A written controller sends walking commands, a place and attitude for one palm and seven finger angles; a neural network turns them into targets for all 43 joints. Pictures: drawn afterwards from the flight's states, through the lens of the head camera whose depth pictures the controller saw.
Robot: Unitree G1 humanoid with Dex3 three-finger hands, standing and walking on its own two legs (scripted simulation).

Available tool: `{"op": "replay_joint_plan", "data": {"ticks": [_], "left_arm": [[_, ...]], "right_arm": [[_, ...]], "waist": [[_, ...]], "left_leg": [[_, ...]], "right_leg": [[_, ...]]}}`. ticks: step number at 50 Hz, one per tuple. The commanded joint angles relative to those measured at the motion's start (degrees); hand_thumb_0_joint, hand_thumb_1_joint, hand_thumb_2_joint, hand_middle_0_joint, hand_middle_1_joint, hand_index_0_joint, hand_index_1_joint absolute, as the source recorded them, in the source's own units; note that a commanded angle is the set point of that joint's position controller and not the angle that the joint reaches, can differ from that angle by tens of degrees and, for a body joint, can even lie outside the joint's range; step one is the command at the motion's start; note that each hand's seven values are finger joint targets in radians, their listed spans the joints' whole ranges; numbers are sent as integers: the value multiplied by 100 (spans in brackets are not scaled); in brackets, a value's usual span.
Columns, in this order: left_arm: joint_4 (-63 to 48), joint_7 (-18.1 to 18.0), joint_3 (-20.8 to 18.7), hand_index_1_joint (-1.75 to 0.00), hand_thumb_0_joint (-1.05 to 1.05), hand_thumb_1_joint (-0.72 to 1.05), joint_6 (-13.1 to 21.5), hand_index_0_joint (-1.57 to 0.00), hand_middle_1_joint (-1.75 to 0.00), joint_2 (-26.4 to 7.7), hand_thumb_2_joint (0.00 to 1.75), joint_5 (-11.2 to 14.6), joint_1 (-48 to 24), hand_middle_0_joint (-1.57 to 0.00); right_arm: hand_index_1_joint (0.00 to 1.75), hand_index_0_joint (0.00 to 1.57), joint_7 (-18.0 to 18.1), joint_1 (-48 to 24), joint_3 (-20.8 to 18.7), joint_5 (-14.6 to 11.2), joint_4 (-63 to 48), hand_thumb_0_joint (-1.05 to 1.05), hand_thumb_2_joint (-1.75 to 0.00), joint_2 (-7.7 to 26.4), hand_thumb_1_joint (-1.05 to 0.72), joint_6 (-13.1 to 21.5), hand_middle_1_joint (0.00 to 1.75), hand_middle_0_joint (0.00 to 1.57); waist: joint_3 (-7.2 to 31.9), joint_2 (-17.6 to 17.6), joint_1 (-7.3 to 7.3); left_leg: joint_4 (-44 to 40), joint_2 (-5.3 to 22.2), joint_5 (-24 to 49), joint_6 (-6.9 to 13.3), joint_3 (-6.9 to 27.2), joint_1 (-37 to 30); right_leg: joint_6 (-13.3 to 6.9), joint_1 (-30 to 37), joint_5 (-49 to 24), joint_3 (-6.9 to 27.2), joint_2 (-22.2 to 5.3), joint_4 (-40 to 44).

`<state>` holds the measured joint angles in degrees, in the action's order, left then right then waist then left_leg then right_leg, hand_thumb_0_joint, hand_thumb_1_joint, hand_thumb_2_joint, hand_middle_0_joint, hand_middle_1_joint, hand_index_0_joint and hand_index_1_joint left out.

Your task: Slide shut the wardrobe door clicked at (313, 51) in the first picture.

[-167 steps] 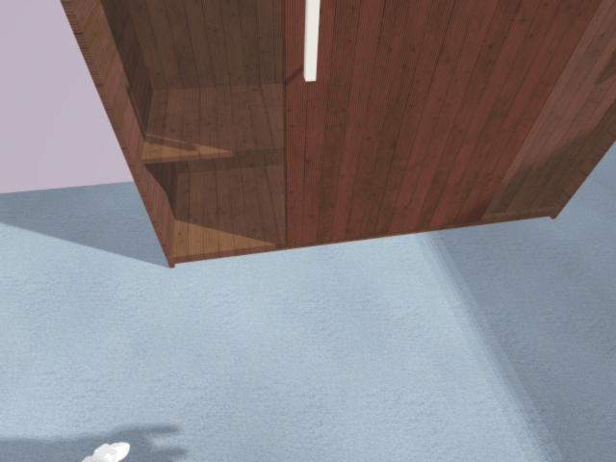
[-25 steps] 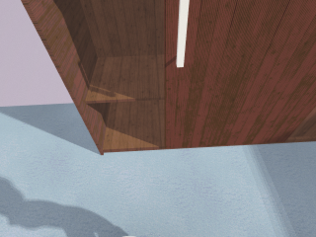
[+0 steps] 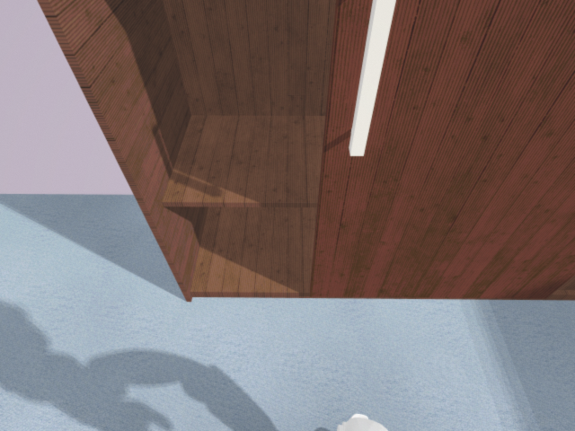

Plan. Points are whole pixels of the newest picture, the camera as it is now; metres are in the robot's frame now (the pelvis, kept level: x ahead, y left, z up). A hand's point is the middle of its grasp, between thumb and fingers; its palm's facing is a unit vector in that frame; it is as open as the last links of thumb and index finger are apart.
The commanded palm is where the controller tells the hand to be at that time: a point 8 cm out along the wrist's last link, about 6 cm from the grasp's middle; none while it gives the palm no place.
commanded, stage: take the last steps up to it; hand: right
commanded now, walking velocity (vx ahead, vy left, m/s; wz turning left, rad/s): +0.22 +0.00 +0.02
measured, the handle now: (367, 70) +0.64 -0.10 +0.18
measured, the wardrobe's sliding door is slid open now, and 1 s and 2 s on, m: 0.45 0.45 0.45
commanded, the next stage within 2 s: come to a stop and stand still in 0.20 s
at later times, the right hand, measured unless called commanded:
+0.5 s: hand (415, 414) +0.19 -0.19 -0.16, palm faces +0.01 +0.97 -0.25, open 7.3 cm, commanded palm none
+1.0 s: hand out of the picture +0.14 -0.25 -0.17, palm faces +0.06 +0.98 -0.21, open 7.4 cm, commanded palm none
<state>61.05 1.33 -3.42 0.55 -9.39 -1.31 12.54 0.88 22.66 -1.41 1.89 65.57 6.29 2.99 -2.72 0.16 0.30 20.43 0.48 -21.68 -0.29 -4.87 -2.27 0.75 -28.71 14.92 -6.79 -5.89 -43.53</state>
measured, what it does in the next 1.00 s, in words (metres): walks ahead: right foot, then left foot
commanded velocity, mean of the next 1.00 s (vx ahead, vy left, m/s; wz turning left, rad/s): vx -0.05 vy -0.01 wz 0.01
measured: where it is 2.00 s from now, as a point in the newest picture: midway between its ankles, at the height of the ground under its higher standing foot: outside the picture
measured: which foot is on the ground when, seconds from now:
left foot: down 0.00-0.06, up 0.08-0.44, down 0.46-0.82, up 0.84-1.00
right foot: up 0.00-0.04, down 0.06-0.52, up 0.54-0.80, down 0.82-1.00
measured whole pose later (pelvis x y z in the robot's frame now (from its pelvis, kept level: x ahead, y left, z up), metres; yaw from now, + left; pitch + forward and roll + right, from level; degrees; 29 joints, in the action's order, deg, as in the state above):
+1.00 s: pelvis +0.10 -0.05 +0.01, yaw +0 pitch +0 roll +0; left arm 58.6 -1.8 -1.4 -1.2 -8.6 -1.5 12.0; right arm 1.6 12.0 -3.5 1.4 59.8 12.3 -3.3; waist -1.4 3.2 1.0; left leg 51.7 1.3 -22.2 -1.2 0.9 22.3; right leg -2.6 -11.1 13.9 -5.0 0.8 -25.0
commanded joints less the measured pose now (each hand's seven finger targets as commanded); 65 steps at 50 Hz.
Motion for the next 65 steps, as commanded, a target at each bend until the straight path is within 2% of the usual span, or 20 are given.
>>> {"op": "replay_joint_plan", "data": {"ticks": [1, 2, 3, 4, 7, 10, 18, 21, 25, 29, 36, 39, 42, 43, 46, 53, 55, 57, 59, 65], "left_arm": [[-138, -67, -29, -30, 0, 90, 236, -20, -30, -383, 90, -5, 732, -20], [73, -139, -115, -30, 0, 90, 276, -20, -30, -781, 90, -56, 1550, -20], [132, -206, -250, -30, 0, 90, 275, -20, -30, -1455, 90, -91, 1997, -20], [91, -207, -233, -30, 0, 90, 209, -20, -30, -1553, 90, -19, 1985, -20], [-178, -263, -17, -30, 0, 90, 278, -20, -30, -686, 90, 6, 691, -20], [-236, -274, 31, -30, 0, 90, 341, -20, -30, -459, 90, 20, 328, -20], [-108, -286, 54, -30, 0, 90, 216, -20, -30, -488, 90, 3, 501, -20], [-2, -313, 76, -30, 0, 90, 142, -20, -30, -427, 90, 57, 429, -20], [56, -271, 64, -30, 0, 90, -114, -20, -30, -150, 90, 93, 911, -20], [-138, -324, -19, -30, 0, 90, -269, -20, -30, -221, 90, 106, 604, -20], [-359, -282, -33, -30, 0, 90, -286, -20, -30, -233, 90, 94, 500, -20], [-249, -265, -15, -30, 0, 90, -208, -20, -30, -281, 90, 73, 922, -20], [-596, -263, -87, -30, 0, 90, -142, -20, -30, -1068, 90, -33, 307, -20], [-664, -328, -39, -30, 0, 90, -120, -20, -30, -949, 90, -30, 9, -20], [-670, -361, 68, -30, 0, 90, -87, -20, -30, -805, 90, -11, -347, -20], [-229, -361, 51, -30, 0, 90, -25, -20, -30, -807, 90, 47, 408, -20], [-157, -347, 92, -30, 0, 90, 5, -20, -30, -740, 90, 95, 369, -20], [-136, -307, 151, -30, 0, 90, 37, -20, -30, -508, 90, 161, 358, -20], [-18, -290, 185, -30, 0, 90, -5, -20, -30, -459, 90, 103, 373, -20], [306, -290, 284, -30, 0, 90, -22, -20, -30, -478, 90, 93, 428, -20]], "right_arm": [[30, 20, 63, 170, -235, -61, -151, 0, -90, 1079, -90, 75, 30, 20], [30, 20, 46, 269, -223, -96, -189, 0, -90, 899, -90, 56, 30, 20], [30, 20, -10, 535, -191, -167, -299, 0, -90, 569, -90, 8, 30, 20], [30, 20, -10, 278, -198, -123, -497, 0, -90, 613, -90, 31, 30, 20], [30, 20, -91, -236, -217, -39, -461, 0, -90, 520, -90, -45, 30, 20], [30, 20, -104, 338, -186, -16, -292, 0, -90, 316, -90, -229, 30, 20], [30, 20, 8, -421, -81, -54, -629, 0, -90, 274, -90, -268, 30, 20], [30, 20, 83, -90, -91, -53, -488, 0, -90, 525, -90, -248, 30, 20], [30, 20, 156, -493, -234, -85, -684, 0, -90, 1296, -90, -206, 30, 20], [30, 20, 236, -711, -336, -40, -850, 0, -90, 1310, -90, -300, 30, 20], [30, 20, 215, -1104, -436, 5, -1085, 0, -90, 1446, -90, -394, 30, 20], [30, 20, 167, -1256, -413, -56, -1082, 0, -90, 1349, -90, -447, 30, 20], [30, 20, 107, -1431, -282, -84, -1239, 0, -90, 829, -90, -571, 30, 20], [30, 20, 110, -1418, -293, -66, -1194, 0, -90, 927, -90, -619, 30, 20], [30, 20, 49, -817, -293, -57, -808, 0, -90, 894, -90, -578, 30, 20], [30, 20, 91, -836, -60, -117, -666, 0, -90, 751, -90, -434, 30, 20], [30, 20, 121, -369, -30, -122, -412, 0, -90, 765, -90, -355, 30, 20], [30, 20, 148, -434, 16, -131, -330, 0, -90, 969, -90, -247, 30, 20], [30, 20, 155, -462, 21, -127, -275, 0, -90, 941, -90, -188, 30, 20], [30, 20, 172, -391, 90, -166, -181, 0, -90, 788, -90, -207, 30, 20]], "waist": [[-101, 450, -458], [521, -278, -729], [1062, -1764, -714], [978, -1521, -676], [-213, -706, -247], [33, -592, 136], [-144, -220, -2], [115, -158, 179], [406, 1264, -115], [656, 924, 83], [866, 939, 38], [838, 942, -188], [49, -1611, -171], [-144, -1348, -56], [-183, -800, 199], [191, -677, -114], [399, -313, 49], [291, 84, -132], [416, 753, -157], [-129, 279, -105]], "left_leg": [[848, 1065, 3437, 570, 265, 1134], [2145, 708, 2752, 391, 115, 1630], [3919, -92, -226, 117, -313, 2828], [4924, -146, -1335, 241, 169, 3090], [5285, 557, -20, 232, 516, 3412], [4502, 601, 338, 138, 350, 2731], [1926, 488, 566, -66, 216, 2116], [504, 425, 1706, -109, 206, 1260], [359, 1696, 4524, 767, 1469, 1302], [273, 2069, 5694, 1384, 1498, 888], [289, 1789, 4356, 1133, 1137, 977], [455, 1384, 2549, 631, 941, 1655], [2435, 119, -702, -40, 254, 2615], [3107, 164, -623, 22, 738, 2415], [3774, 98, -58, -26, 749, 2662], [1188, 229, -120, -96, 403, 1968], [-57, 286, 1063, -66, 431, 1221], [-180, 832, 2060, 173, 1026, 1148], [-54, 747, 2567, 239, 1048, 1208], [-342, 621, 1249, 209, 972, 1517]], "right_leg": [[-204, 1849, -545, -265, 400, 1114], [-369, 3036, -806, 333, -69, 1434], [-979, 3868, -773, 2458, -1594, 2080], [-1342, 3269, 215, 3205, -2068, 2874], [-1028, 1465, 1105, 2237, -1534, 3400], [-918, 894, 360, 1132, -1093, 3449], [-1057, 1179, -1218, 773, -985, 3017], [-596, 1331, -1471, 393, -582, 2177], [-4, 1325, 401, 20, 288, 1093], [39, 639, 1734, 539, 455, -1119], [146, 1005, 1204, 483, 493, 54], [76, 2066, -115, 247, 513, 1794], [-816, 1044, -603, 2368, -1390, 3326], [-988, 562, -288, 2207, -1281, 3405], [-884, 1068, -429, 1374, -701, 3157], [-1015, 2415, -2112, 1459, -786, 2722], [-712, 2258, -1950, 1255, -516, 2374], [-273, 2020, -1223, 913, -63, 2323], [-199, 2219, -1456, 778, 17, 2224], [-191, 2153, -821, 796, -12, 2545]]}}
